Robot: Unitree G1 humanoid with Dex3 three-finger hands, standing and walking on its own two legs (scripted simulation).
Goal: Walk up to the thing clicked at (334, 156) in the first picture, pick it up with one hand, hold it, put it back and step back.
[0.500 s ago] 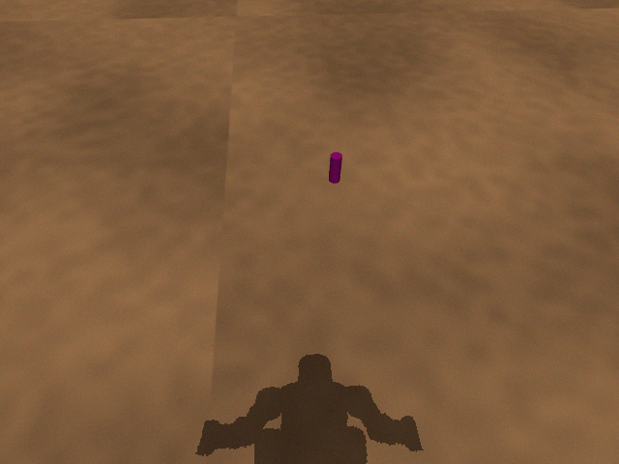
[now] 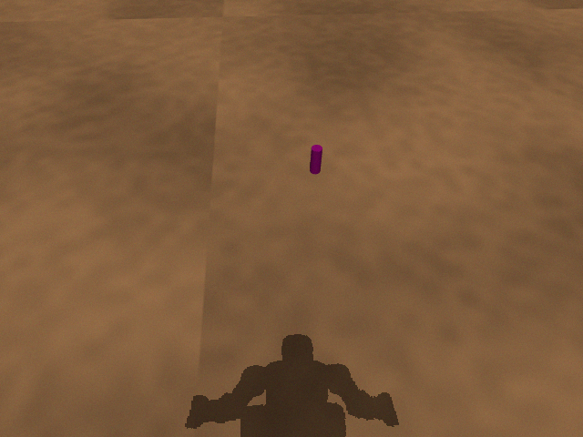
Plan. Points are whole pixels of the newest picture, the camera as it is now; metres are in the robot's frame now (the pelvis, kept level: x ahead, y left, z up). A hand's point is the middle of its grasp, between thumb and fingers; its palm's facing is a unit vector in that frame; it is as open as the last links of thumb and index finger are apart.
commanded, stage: stand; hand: left
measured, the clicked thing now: (315, 159) +1.48 -0.18 -0.71
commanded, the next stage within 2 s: walk up in 0.62 s
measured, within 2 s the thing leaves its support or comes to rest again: neither
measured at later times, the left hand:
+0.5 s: hand out of the picture +0.08 +0.25 -0.16, palm faces -0.04 -0.94 -0.34, open 7.4 cm
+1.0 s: hand (156, 410) +0.19 +0.21 -0.15, palm faces -0.12 -0.89 -0.44, open 7.4 cm
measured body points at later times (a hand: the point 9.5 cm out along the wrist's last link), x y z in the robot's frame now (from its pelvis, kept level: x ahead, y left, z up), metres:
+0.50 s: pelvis +0.01 +0.00 +0.00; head +0.01 +0.00 +0.45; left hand +0.08 +0.30 -0.13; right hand +0.08 -0.30 -0.13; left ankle +0.00 +0.13 -0.75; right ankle +0.00 -0.12 -0.75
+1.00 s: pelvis +0.09 -0.08 -0.03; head +0.09 -0.11 +0.41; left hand +0.20 +0.26 -0.12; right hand +0.09 -0.44 -0.16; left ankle +0.01 +0.11 -0.73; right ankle +0.13 -0.21 -0.75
